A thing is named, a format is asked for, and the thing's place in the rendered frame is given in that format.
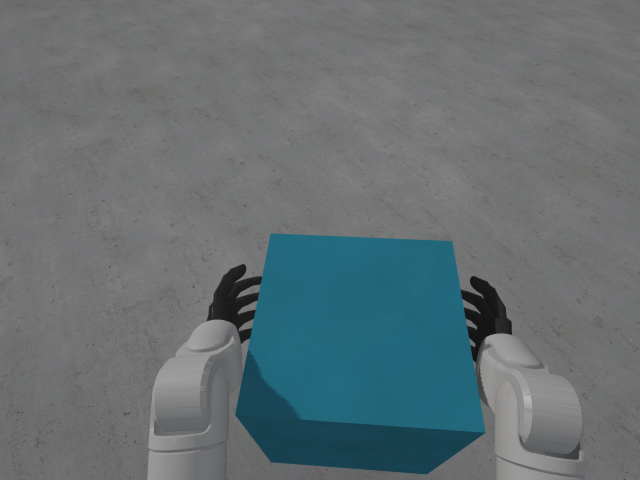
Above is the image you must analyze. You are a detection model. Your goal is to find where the robot right hand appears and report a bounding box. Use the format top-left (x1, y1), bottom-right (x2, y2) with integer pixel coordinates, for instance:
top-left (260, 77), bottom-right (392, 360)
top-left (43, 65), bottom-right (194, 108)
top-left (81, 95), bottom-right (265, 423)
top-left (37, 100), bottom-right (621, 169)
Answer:
top-left (461, 276), bottom-right (512, 363)

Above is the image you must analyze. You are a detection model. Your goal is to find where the robot right forearm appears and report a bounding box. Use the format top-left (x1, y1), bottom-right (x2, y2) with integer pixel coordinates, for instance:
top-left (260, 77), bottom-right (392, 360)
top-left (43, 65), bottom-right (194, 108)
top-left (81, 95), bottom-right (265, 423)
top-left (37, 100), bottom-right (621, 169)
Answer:
top-left (475, 333), bottom-right (586, 480)

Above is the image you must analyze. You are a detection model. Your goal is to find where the carton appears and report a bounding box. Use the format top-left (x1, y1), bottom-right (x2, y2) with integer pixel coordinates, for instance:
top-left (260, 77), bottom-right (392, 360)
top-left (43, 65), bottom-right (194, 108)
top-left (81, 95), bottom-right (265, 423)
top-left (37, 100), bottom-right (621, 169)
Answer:
top-left (235, 233), bottom-right (486, 474)

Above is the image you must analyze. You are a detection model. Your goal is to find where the robot left forearm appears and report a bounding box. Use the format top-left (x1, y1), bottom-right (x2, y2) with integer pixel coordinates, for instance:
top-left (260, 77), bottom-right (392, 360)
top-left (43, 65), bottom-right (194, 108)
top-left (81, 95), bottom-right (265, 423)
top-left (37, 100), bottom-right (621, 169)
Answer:
top-left (147, 320), bottom-right (243, 480)

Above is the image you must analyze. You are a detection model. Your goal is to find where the robot left hand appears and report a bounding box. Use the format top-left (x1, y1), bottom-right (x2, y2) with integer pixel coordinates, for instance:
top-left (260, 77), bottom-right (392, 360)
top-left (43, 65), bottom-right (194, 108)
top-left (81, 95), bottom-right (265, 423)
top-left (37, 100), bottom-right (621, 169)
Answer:
top-left (206, 264), bottom-right (262, 344)

